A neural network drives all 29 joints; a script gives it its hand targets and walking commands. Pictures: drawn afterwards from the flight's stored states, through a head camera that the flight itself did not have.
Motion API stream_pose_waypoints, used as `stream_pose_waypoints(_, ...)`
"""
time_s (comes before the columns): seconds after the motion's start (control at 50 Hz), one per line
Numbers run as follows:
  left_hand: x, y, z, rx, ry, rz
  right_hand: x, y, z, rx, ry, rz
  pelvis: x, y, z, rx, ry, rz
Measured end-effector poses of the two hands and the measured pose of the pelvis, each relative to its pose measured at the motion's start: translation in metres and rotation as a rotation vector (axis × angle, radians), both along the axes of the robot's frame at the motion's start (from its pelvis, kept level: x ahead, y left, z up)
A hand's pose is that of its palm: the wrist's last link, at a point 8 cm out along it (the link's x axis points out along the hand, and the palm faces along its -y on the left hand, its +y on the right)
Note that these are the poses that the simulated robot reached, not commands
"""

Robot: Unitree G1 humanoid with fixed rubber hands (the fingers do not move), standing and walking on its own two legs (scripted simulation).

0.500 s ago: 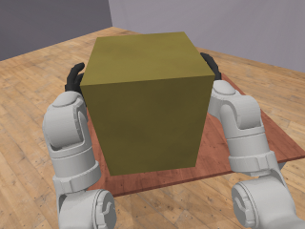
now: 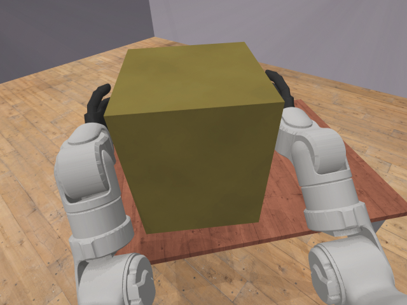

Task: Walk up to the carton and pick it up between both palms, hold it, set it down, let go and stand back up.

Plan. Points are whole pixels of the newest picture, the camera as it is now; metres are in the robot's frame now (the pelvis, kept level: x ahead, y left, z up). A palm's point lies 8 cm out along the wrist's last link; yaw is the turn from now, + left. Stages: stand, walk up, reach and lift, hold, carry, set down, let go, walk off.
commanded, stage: hold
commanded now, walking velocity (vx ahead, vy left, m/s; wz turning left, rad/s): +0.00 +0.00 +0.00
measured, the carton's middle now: (195, 138) +0.36 +0.01 +0.21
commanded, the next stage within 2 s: none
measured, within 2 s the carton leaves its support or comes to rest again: neither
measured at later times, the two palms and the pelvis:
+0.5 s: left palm (97, 130) +0.35 +0.17 +0.26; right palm (276, 112) +0.37 -0.13 +0.25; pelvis +0.00 +0.01 +0.00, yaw +0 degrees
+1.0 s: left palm (97, 129) +0.34 +0.17 +0.26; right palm (277, 111) +0.36 -0.13 +0.26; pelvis +0.00 +0.01 +0.00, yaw +0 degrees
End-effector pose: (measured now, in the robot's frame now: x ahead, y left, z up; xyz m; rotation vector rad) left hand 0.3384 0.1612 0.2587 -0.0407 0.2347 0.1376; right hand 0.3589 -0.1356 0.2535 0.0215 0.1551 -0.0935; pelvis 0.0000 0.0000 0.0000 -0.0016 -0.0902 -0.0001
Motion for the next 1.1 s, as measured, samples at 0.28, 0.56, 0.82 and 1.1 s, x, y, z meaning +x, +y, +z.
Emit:
stream_pose_waypoints(0.28, 0.0046, 0.0046, -0.0002, 0.007, 0.001, -0.001, 0.005, 0.0046, -0.0012, 0.014, 0.0, -0.001, -0.0001, 0.0045, 0.0002, -0.001, 0.015, 0.004)
stream_pose_waypoints(0.56, 0.0061, 0.0074, -0.0019, -0.005, 0.004, -0.001, 0.0069, 0.0074, 0.0016, -0.003, 0.002, 0.0, 0.0043, 0.0068, 0.0001, -0.002, 0.016, -0.002)
stream_pose_waypoints(0.82, 0.0045, 0.0072, 0.0028, -0.006, 0.001, 0.0, 0.0057, 0.0072, 0.0067, 0.004, -0.003, -0.001, 0.0018, 0.0061, 0.0001, -0.001, 0.007, 0.0)
stream_pose_waypoints(1.1, 0.0043, 0.0047, 0.0008, -0.001, 0.004, -0.004, 0.0048, 0.0046, 0.0022, 0.006, 0.0, -0.002, -0.0014, 0.0046, 0.0002, -0.001, 0.016, 0.002)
